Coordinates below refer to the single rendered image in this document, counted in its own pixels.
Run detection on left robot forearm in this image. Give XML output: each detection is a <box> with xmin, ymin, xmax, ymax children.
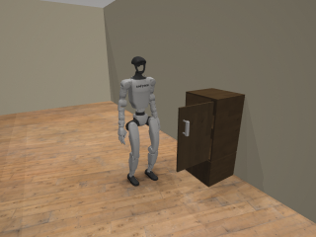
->
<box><xmin>149</xmin><ymin>100</ymin><xmax>158</xmax><ymax>118</ymax></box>

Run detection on right robot thigh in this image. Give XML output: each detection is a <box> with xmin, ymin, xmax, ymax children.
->
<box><xmin>125</xmin><ymin>119</ymin><xmax>140</xmax><ymax>160</ymax></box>

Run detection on right robot forearm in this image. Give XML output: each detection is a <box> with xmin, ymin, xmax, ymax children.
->
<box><xmin>118</xmin><ymin>100</ymin><xmax>125</xmax><ymax>127</ymax></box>

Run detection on robot right upper arm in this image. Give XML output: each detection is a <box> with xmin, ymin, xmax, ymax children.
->
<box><xmin>119</xmin><ymin>79</ymin><xmax>132</xmax><ymax>107</ymax></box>

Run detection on robot head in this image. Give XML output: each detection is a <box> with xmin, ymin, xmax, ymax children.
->
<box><xmin>130</xmin><ymin>56</ymin><xmax>146</xmax><ymax>80</ymax></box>

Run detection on handle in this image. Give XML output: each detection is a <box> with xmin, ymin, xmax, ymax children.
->
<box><xmin>183</xmin><ymin>120</ymin><xmax>190</xmax><ymax>136</ymax></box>

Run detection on left robot hand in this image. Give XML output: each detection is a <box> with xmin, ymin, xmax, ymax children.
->
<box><xmin>156</xmin><ymin>117</ymin><xmax>161</xmax><ymax>131</ymax></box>

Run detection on robot left upper arm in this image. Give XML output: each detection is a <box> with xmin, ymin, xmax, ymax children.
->
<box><xmin>146</xmin><ymin>77</ymin><xmax>156</xmax><ymax>102</ymax></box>

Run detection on cupboard door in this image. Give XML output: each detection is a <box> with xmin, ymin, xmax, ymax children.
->
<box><xmin>176</xmin><ymin>101</ymin><xmax>214</xmax><ymax>172</ymax></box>

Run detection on right robot hand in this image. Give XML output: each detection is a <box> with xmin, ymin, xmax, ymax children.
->
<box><xmin>118</xmin><ymin>126</ymin><xmax>127</xmax><ymax>145</ymax></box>

